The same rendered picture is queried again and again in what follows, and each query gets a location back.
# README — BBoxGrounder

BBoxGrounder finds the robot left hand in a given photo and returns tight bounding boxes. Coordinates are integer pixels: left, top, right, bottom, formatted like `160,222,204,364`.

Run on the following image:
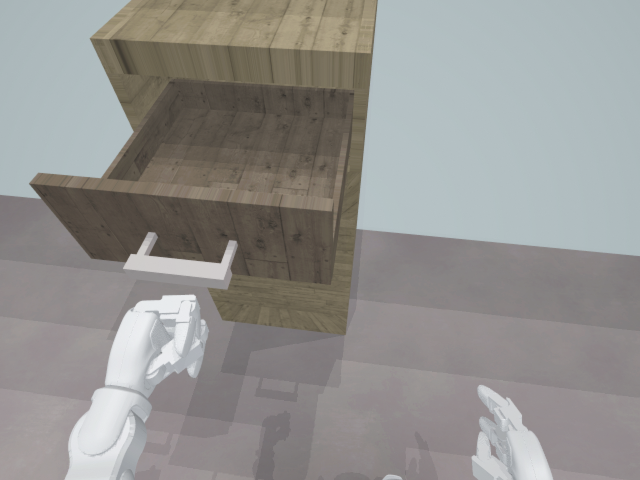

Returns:
105,295,209,399

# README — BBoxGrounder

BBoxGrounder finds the handle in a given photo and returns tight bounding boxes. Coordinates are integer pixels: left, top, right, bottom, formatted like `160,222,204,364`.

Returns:
123,232,238,290

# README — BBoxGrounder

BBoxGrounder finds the robot left forearm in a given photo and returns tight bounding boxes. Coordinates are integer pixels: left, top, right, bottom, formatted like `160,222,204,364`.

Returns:
64,386,152,480

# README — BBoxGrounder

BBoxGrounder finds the drawer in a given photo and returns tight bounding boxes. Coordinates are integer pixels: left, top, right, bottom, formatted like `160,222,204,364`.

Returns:
29,79,354,285

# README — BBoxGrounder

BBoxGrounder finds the robot right hand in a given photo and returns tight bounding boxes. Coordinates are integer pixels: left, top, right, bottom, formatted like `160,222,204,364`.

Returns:
472,385,553,480

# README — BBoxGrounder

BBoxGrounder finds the cabinet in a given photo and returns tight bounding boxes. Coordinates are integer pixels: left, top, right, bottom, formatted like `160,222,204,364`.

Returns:
90,0,378,335

